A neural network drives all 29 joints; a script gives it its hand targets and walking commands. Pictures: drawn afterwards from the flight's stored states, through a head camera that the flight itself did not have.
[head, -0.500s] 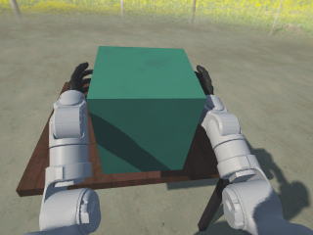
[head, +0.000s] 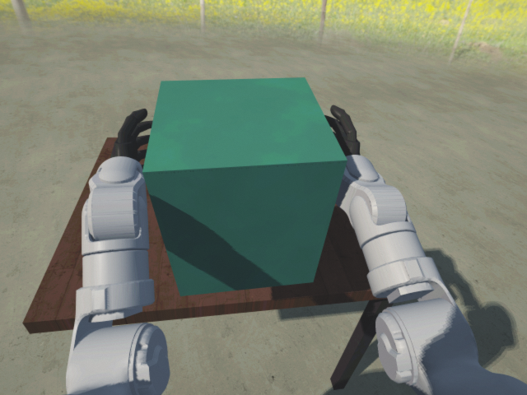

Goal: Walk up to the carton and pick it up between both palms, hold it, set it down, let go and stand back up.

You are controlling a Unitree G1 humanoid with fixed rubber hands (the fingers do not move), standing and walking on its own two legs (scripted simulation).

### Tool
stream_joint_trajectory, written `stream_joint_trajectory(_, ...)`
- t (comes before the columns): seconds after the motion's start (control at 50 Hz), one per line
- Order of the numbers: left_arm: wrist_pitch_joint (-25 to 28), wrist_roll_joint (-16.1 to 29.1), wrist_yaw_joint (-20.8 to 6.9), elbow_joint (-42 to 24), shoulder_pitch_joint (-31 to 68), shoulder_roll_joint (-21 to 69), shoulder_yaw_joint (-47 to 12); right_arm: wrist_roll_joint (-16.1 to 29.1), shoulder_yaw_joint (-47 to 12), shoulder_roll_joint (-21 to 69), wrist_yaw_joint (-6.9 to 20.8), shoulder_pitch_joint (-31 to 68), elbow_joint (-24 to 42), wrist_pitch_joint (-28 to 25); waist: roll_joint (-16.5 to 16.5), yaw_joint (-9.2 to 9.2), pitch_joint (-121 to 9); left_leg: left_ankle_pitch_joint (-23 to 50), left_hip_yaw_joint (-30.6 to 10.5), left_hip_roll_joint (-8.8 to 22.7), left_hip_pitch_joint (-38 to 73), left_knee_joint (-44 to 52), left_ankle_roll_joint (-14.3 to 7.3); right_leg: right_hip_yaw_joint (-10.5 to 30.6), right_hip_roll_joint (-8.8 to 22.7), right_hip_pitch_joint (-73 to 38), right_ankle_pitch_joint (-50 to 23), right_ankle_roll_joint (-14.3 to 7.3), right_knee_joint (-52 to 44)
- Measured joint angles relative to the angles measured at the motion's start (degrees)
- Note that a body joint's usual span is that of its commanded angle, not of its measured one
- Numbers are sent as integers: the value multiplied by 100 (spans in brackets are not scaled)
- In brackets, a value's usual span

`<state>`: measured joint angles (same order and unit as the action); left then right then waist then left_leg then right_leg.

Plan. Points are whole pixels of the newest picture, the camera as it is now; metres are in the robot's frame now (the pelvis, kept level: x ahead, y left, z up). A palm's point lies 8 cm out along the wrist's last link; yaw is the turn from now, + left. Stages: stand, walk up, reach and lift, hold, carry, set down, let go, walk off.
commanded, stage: hold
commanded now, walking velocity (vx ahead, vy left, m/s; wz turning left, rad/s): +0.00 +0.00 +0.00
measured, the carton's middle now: (241, 188) +0.37 +0.01 +0.19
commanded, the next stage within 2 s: none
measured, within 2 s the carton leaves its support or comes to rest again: neither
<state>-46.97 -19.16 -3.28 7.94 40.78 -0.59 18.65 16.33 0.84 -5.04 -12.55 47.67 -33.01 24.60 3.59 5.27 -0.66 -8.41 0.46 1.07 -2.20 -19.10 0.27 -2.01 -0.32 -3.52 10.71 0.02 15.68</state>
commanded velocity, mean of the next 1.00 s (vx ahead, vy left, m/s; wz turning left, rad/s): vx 0.00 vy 0.00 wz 0.00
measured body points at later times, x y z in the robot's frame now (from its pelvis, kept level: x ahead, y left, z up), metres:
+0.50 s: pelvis +0.00 +0.00 +0.00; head -0.07 +0.03 +0.44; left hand +0.38 +0.16 +0.23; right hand +0.38 -0.14 +0.25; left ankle +0.03 +0.12 -0.75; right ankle -0.01 -0.12 -0.75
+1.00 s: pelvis +0.00 +0.00 +0.00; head -0.07 +0.03 +0.44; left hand +0.38 +0.17 +0.23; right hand +0.38 -0.14 +0.25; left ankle +0.03 +0.12 -0.75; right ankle -0.01 -0.12 -0.75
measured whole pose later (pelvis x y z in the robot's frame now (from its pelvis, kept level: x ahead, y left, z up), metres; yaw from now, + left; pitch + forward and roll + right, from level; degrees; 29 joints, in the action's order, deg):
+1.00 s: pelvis +0.00 +0.00 +0.00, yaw +0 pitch -9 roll -1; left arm -47.1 -19.0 -3.2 9.2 41.6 -0.6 19.2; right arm 16.3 1.1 -5.2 -12.6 48.5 -33.9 25.3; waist 3.3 4.9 -1.0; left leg -8.2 0.4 0.9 -2.3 -19.0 0.2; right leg -1.5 -0.4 -3.1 10.5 0.0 15.9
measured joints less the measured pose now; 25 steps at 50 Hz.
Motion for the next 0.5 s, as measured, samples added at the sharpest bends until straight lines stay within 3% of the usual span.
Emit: stream_joint_trajectory(0.5, 2, 13, 9, 185, 145, -6, 74, -91, 71, 10, 24, 109, -129, 42, -26, -50, -17, 63, 3, 9, -28, 53, 7, 35, -21, 74, -33, -20, 22)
